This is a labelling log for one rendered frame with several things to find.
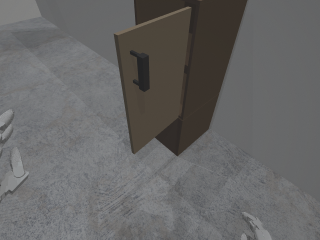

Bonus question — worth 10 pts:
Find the handle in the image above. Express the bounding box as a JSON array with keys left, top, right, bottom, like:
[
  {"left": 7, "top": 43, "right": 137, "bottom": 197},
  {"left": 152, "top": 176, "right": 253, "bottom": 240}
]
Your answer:
[{"left": 130, "top": 50, "right": 150, "bottom": 92}]

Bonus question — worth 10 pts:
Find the cupboard door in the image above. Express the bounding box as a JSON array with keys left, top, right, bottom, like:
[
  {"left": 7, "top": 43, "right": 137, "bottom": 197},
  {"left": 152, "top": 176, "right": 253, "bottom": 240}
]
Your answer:
[{"left": 114, "top": 6, "right": 192, "bottom": 154}]

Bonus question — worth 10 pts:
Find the right robot hand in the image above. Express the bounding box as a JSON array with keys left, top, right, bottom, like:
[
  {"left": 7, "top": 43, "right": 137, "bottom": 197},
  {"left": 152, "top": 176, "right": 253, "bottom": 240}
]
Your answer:
[{"left": 240, "top": 212, "right": 272, "bottom": 240}]

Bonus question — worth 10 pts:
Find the left robot hand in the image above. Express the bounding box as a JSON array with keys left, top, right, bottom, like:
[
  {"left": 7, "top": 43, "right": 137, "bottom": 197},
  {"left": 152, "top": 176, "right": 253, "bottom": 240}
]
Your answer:
[{"left": 0, "top": 109, "right": 29, "bottom": 203}]

